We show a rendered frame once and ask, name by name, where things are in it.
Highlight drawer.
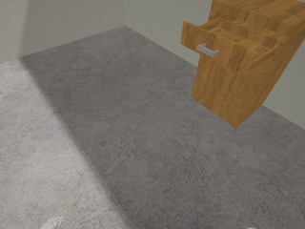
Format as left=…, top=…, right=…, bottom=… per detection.
left=180, top=17, right=281, bottom=78

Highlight handle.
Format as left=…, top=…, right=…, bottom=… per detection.
left=196, top=43, right=219, bottom=57

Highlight left robot hand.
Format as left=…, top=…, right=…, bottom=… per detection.
left=39, top=216, right=66, bottom=229

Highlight cabinet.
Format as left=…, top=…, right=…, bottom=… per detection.
left=191, top=0, right=305, bottom=128

